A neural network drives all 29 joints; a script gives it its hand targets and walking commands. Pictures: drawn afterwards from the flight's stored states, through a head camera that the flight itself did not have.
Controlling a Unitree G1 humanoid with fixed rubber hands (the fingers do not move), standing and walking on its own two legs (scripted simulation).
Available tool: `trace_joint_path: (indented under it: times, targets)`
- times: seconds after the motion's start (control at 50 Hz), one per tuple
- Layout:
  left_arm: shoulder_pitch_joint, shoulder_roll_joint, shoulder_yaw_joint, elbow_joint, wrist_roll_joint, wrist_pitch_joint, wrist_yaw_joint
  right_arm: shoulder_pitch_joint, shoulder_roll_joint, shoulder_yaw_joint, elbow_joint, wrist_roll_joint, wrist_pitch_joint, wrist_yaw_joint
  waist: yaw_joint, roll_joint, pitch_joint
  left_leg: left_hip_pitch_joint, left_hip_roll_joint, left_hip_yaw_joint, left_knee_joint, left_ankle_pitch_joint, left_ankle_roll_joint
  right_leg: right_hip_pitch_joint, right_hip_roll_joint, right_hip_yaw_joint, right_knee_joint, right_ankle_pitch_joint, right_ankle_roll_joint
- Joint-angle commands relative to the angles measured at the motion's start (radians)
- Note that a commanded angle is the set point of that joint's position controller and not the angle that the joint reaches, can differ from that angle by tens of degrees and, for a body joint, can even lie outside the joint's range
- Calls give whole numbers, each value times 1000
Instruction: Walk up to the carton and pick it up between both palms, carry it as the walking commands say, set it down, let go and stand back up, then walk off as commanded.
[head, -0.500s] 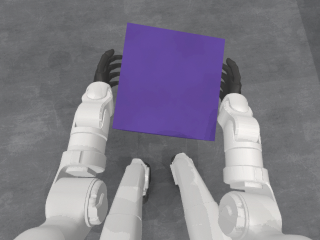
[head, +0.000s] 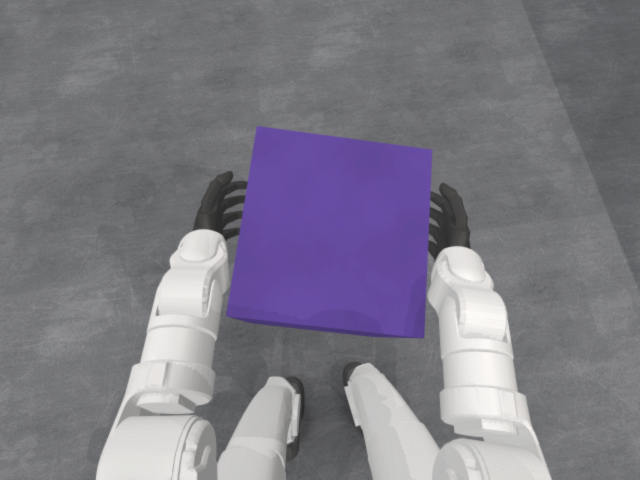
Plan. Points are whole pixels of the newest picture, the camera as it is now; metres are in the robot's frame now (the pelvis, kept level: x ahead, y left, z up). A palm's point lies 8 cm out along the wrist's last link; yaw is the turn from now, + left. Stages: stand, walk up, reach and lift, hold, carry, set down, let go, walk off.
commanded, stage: reach and lift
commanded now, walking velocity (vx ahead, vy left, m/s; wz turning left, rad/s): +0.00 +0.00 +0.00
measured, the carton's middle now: (326, 251) +0.39 -0.04 -0.10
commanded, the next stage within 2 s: none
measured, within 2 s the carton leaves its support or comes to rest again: neither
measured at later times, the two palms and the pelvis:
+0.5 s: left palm (190, 199) +0.41 +0.09 +0.06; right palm (487, 205) +0.36 -0.19 +0.06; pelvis +0.07 -0.02 +0.03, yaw -1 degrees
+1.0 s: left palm (173, 223) +0.38 +0.10 +0.07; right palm (488, 222) +0.34 -0.18 +0.07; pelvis +0.07 -0.01 +0.04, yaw -2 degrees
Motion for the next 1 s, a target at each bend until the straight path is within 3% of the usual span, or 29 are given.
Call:
trace_joint_path:
  times: [0.0,0.04,0.06,0.08,0.1,0.12,0.14,0.16,0.2,0.24,0.3,0.32,0.34,0.36,0.4,0.44,0.52,0.56,0.58,0.6,0.62,0.64,0.7,0.72,0.78,0.82,0.86,0.96,0.98]
  targets:
    - [-826,-1113,-659,-193,-167,-89,-257,-726,1035,784,-31,184,-15,257,-25,10,-1552,329,54,-50,-151,79,-49,363,11,-14,-73,101,-14]
    - [-737,-1170,-663,-148,-170,-66,-256,-782,1043,829,-102,212,-12,263,-5,-6,-1542,399,54,-46,-188,76,-46,410,9,-21,-107,91,-12]
    - [-659,-1191,-688,-203,-185,-59,-258,-732,1062,869,-159,237,-3,265,-7,16,-1642,444,40,-33,-195,184,-53,527,16,-24,-116,229,-7]
    - [-647,-1164,-585,-41,-138,-58,-260,-683,1030,755,6,174,11,264,-18,-37,-1339,319,76,-48,-207,79,-44,385,7,-21,-122,100,-8]
    - [-688,-1168,-575,-87,-143,-59,-265,-680,1073,767,33,168,17,273,2,-45,-1346,326,58,-41,-218,41,-38,417,-2,-20,-136,74,-8]
    - [-725,-1187,-609,-189,-176,-57,-266,-637,1106,782,11,192,31,274,-19,-29,-1412,425,67,-44,-255,74,-36,471,1,-19,-157,108,-10]
    - [-648,-1167,-484,10,-104,-42,-271,-549,1063,624,207,99,50,283,-28,-43,-1027,220,77,-37,-251,-81,-35,300,-6,-37,-163,-37,-19]
    - [-687,-1157,-522,-56,-128,-54,-281,-604,1142,693,146,141,38,285,21,-71,-1128,283,71,-40,-257,-55,-18,385,-4,-16,-180,-22,-20]
    - [-641,-1190,-488,39,-104,-25,-283,-528,1128,622,225,119,54,289,-8,-11,-992,273,89,-46,-295,-87,-17,382,-21,-12,-199,-28,-31]
    - [-655,-1177,-375,131,-58,-11,-300,-537,1115,510,313,47,73,287,5,-12,-768,179,81,-23,-319,-199,-8,309,-35,4,-237,-147,-45]
    - [-598,-1179,-381,131,-68,3,-310,-556,1154,550,235,107,96,286,36,9,-817,275,87,-19,-337,-104,8,355,-45,10,-258,-50,-35]
    - [-605,-1216,-429,64,-105,7,-310,-517,1176,561,224,122,107,286,10,13,-873,292,69,-13,-340,-34,4,422,-37,-2,-256,50,-31]
    - [-556,-1205,-415,112,-92,25,-317,-559,1174,597,151,140,116,274,47,-14,-864,266,54,8,-335,-12,10,458,-45,10,-263,96,-21]
    - [-548,-1177,-362,144,-73,33,-309,-541,1151,561,203,128,132,276,41,-3,-769,221,59,5,-346,-17,8,436,-37,-13,-253,91,-13]
    - [-539,-1203,-513,-97,-163,32,-313,-454,1222,687,75,190,157,265,42,-40,-983,371,59,-13,-336,193,18,580,-37,9,-246,340,0]
    - [-510,-1182,-495,-47,-139,76,-314,-412,1177,617,89,146,183,252,10,2,-842,309,44,6,-350,124,3,532,-38,1,-268,303,-3]
    - [-527,-1219,-631,-302,-237,94,-302,-322,1193,721,-33,193,212,251,-8,-6,-1026,456,77,-27,-352,382,-28,602,-21,2,-251,500,-3]
    - [-493,-1206,-684,-339,-243,125,-295,-263,1177,737,-60,212,236,250,1,26,-1037,467,68,-27,-370,436,-41,650,-24,5,-270,537,2]
    - [-413,-1169,-641,-322,-229,136,-288,-185,1146,704,-44,175,250,242,-11,-34,-955,455,73,-30,-368,453,-36,611,-32,8,-271,573,6]
    - [-448,-1206,-704,-381,-262,134,-297,-229,1173,758,-116,215,247,245,-18,-15,-1067,523,63,-24,-368,483,-38,655,-34,5,-270,616,10]
    - [-413,-1164,-669,-348,-255,139,-289,-212,1153,757,-90,217,251,246,-9,-47,-949,503,78,-46,-379,461,-27,621,-46,12,-279,572,6]
    - [-378,-1189,-717,-402,-251,157,-287,-167,1146,754,-110,217,260,255,-5,-3,-968,536,77,-47,-387,566,-46,623,-24,4,-292,581,11]
    - [-379,-1171,-702,-377,-253,170,-281,-205,1126,753,-127,218,263,252,-8,-43,-896,547,78,-50,-402,483,-36,578,-36,11,-309,496,7]
    - [-294,-1197,-686,-352,-240,179,-280,-200,1103,765,-170,221,265,250,24,-47,-881,550,81,-54,-399,495,-32,584,-30,10,-307,483,4]
    - [-381,-1136,-642,-368,-210,174,-266,-277,1106,755,-114,242,270,267,69,3,-813,481,82,-34,-416,345,-25,560,-32,13,-318,340,0]
    - [-429,-1163,-664,-369,-229,186,-266,-245,1097,716,-60,213,275,273,39,-23,-781,493,93,-41,-427,270,-32,517,-22,-5,-332,235,-11]
    - [-434,-1153,-638,-333,-205,182,-264,-258,1088,720,-36,211,264,281,56,16,-756,475,91,-39,-431,216,-23,514,-35,14,-322,230,-23]
    - [-498,-1185,-605,-279,-200,176,-268,-380,1133,743,-15,218,248,290,86,-19,-778,464,85,-26,-412,138,-23,489,-30,12,-311,142,-30]
    - [-460,-1190,-588,-231,-186,177,-272,-450,1115,756,-65,220,235,294,116,-28,-804,473,95,-27,-408,132,-25,489,-31,13,-309,114,-29]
